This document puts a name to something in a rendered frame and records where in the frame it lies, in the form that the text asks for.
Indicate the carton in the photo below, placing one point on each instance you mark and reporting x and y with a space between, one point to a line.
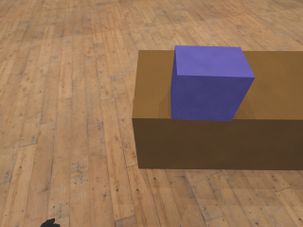
208 82

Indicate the pedestal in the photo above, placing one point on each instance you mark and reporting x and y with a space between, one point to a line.
266 132

